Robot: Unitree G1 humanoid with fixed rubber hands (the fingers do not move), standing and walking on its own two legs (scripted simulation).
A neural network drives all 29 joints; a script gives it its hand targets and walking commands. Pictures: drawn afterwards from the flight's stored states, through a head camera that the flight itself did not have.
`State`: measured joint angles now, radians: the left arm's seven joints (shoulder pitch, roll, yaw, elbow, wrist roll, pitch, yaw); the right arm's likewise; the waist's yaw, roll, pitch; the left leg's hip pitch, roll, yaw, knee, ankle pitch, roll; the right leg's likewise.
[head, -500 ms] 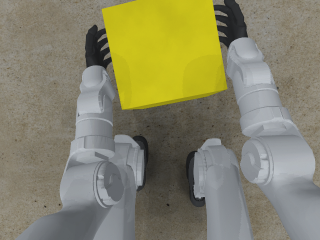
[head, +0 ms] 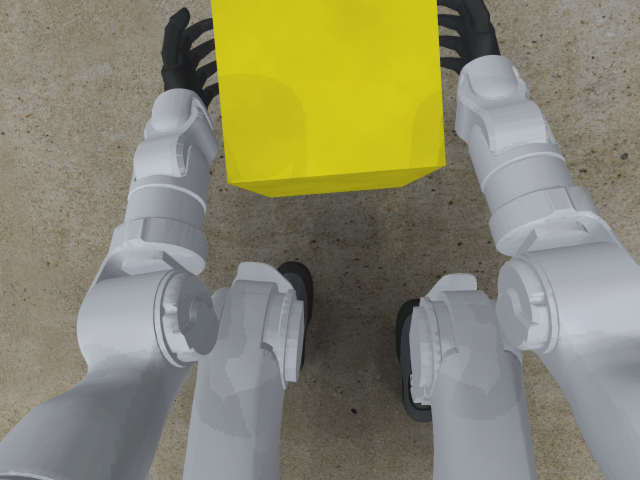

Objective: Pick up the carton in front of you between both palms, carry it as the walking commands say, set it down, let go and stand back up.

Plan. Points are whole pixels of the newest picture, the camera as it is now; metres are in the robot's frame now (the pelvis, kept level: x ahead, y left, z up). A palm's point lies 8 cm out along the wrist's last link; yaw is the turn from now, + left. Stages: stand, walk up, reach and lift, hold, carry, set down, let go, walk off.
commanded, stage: set down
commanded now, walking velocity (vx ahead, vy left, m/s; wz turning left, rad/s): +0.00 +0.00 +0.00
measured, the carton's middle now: (329, 106) +0.51 +0.05 -0.24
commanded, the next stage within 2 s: none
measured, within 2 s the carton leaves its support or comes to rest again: rests again in 0.56 s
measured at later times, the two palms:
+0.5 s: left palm (180, 93) +0.51 +0.21 -0.16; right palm (467, 59) +0.54 -0.10 -0.17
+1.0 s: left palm (172, 121) +0.48 +0.23 -0.18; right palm (514, 76) +0.53 -0.15 -0.20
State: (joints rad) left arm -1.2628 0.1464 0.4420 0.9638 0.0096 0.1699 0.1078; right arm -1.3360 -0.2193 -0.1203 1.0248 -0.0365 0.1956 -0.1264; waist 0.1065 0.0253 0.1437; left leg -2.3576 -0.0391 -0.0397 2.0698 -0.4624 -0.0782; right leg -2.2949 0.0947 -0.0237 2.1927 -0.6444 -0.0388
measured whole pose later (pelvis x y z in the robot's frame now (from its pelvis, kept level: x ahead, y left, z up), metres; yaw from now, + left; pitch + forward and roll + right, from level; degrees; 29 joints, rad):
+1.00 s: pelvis -0.01 +0.01 -0.01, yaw +0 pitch +34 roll +3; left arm -1.34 0.30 0.34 1.20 -0.15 -0.01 0.11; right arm -1.42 -0.40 -0.01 1.14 0.08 0.07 -0.07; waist 0.08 0.05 0.38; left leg -2.27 -0.04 0.00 2.13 -0.46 -0.06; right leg -2.21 0.10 0.01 2.26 -0.65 -0.01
